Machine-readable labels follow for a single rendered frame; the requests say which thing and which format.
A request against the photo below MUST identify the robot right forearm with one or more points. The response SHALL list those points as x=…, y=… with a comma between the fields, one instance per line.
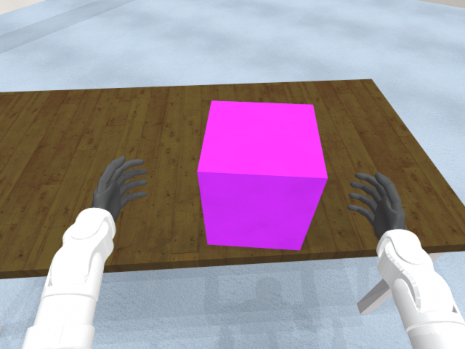
x=425, y=303

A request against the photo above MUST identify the table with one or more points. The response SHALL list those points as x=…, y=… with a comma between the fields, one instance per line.
x=55, y=145

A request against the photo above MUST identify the carton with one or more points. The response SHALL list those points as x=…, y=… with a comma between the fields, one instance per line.
x=261, y=174

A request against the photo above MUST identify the left robot hand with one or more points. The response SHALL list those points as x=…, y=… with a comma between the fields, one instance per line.
x=109, y=194

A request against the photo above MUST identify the robot left forearm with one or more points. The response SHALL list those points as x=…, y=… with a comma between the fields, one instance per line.
x=71, y=291

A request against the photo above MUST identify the right robot hand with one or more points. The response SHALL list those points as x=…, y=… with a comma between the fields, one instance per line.
x=386, y=206

